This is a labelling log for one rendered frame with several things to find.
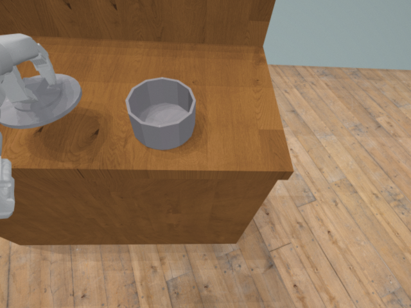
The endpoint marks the robot left hand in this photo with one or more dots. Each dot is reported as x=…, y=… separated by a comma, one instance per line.
x=23, y=48

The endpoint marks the knob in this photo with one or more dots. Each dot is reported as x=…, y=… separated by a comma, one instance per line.
x=36, y=85

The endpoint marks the table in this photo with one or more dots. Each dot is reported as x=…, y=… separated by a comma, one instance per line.
x=86, y=179

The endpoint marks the lid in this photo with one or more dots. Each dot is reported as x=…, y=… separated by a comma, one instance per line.
x=56, y=101

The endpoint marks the robot left upper arm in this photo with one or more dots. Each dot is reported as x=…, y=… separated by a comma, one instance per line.
x=7, y=183

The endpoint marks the robot left forearm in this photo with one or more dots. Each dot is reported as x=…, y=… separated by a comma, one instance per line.
x=6, y=66

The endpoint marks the pot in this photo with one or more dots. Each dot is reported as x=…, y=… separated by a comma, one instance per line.
x=162, y=113

